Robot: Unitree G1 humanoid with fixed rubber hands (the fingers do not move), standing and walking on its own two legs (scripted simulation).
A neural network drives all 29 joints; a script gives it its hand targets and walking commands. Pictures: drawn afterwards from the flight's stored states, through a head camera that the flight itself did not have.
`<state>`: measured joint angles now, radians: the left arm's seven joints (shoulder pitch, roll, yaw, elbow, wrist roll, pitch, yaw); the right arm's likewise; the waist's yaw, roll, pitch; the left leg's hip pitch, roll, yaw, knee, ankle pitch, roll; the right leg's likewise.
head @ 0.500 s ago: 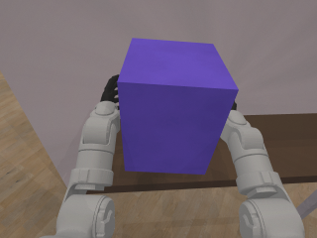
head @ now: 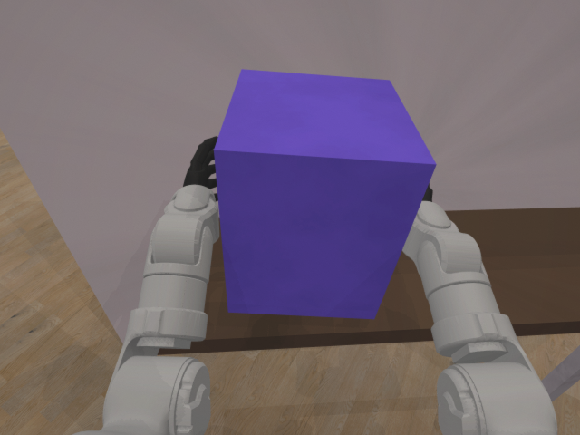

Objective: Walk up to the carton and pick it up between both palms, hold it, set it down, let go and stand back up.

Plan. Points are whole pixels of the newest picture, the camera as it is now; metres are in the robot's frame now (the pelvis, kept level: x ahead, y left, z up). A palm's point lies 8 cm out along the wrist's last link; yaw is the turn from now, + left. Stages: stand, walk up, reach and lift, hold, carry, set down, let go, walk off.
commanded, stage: hold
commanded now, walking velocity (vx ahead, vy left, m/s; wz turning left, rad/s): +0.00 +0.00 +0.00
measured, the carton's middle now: (309, 196) +0.39 +0.01 +0.19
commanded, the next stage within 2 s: set down in 0.56 s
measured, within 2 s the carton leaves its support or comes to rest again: neither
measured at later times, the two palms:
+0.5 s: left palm (199, 193) +0.38 +0.15 +0.20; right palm (414, 209) +0.39 -0.14 +0.17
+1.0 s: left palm (216, 194) +0.41 +0.14 +0.17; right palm (415, 220) +0.40 -0.15 +0.14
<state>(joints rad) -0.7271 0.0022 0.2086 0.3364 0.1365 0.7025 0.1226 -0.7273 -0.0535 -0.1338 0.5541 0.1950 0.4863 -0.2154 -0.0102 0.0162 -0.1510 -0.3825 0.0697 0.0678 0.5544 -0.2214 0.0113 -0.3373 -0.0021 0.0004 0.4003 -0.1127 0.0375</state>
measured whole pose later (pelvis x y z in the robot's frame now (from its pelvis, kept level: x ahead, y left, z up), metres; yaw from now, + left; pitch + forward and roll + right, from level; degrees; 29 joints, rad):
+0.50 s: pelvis +0.00 +0.00 +0.00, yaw +0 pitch +3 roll -2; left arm -0.73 0.00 0.21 0.34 0.14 0.71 0.12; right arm -0.73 -0.05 -0.13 0.56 0.19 0.49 -0.21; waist -0.01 0.02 -0.15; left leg -0.38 0.07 0.07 0.55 -0.22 0.01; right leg -0.34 0.00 0.00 0.40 -0.11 0.04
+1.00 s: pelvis +0.01 +0.00 +0.00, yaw +0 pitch +4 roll -2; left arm -0.80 0.00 0.26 0.64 0.14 0.42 0.11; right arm -0.74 -0.03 -0.20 0.78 0.04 0.23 -0.17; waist -0.01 0.02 -0.14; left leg -0.38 0.07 0.07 0.54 -0.22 0.01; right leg -0.34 0.00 0.00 0.39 -0.12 0.04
